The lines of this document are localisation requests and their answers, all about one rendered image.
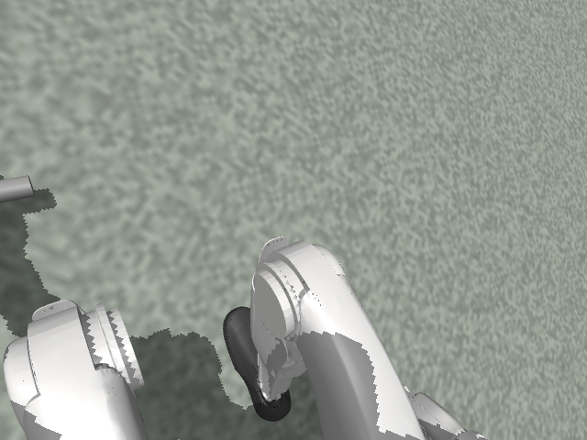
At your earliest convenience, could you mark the right robot hand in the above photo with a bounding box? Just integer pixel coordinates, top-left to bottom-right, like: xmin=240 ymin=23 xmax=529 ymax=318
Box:
xmin=403 ymin=384 xmax=468 ymax=440

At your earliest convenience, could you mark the bottle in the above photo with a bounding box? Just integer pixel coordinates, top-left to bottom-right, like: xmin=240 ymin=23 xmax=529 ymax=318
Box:
xmin=0 ymin=176 xmax=35 ymax=203

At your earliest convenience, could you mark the right robot foot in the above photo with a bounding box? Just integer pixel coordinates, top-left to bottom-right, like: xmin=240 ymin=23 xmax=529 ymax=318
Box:
xmin=223 ymin=307 xmax=291 ymax=422

